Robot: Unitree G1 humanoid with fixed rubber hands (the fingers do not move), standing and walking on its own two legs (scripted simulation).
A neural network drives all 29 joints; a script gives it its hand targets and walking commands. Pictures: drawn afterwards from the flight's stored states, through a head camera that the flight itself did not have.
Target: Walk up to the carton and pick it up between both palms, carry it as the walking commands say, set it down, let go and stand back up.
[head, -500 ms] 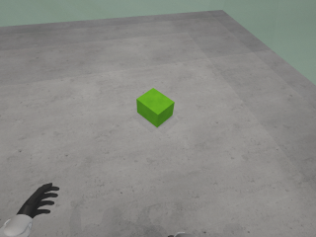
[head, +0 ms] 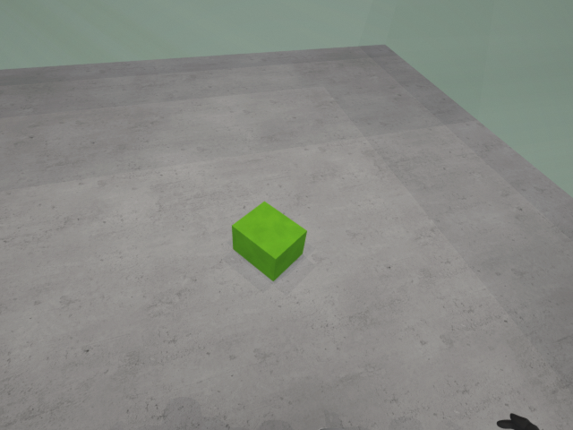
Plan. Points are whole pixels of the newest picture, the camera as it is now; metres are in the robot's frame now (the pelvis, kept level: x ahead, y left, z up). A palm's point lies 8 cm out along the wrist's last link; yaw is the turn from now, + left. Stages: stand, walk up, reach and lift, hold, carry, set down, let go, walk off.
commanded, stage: walk up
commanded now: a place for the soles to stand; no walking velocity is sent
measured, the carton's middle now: (268, 240) +0.95 +0.04 -0.68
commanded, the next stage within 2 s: none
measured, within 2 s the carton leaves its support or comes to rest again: neither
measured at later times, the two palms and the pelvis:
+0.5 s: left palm (72, 342) +0.26 +0.33 -0.08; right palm (502, 355) +0.28 -0.36 -0.07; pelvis +0.18 -0.01 -0.01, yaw -1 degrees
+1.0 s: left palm (126, 266) +0.40 +0.30 -0.07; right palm (486, 279) +0.42 -0.39 -0.08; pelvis +0.33 -0.05 +0.00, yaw +0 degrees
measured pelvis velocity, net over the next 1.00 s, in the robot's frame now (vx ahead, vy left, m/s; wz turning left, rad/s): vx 0.33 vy -0.05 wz -0.01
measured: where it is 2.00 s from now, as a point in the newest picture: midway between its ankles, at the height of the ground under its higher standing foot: (275, 374)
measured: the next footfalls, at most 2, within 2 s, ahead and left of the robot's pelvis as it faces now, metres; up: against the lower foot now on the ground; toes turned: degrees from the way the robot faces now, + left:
right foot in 0.18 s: +0.20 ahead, -0.15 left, +0.00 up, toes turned -4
left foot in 0.46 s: +0.30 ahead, +0.11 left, +0.00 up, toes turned +4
